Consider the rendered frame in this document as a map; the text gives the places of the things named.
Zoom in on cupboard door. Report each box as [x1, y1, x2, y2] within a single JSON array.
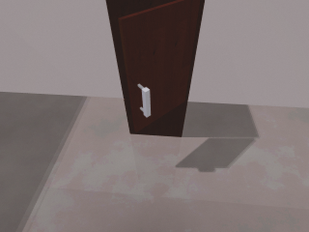
[[118, 0, 201, 132]]

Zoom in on handle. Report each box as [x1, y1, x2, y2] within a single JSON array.
[[137, 84, 151, 118]]

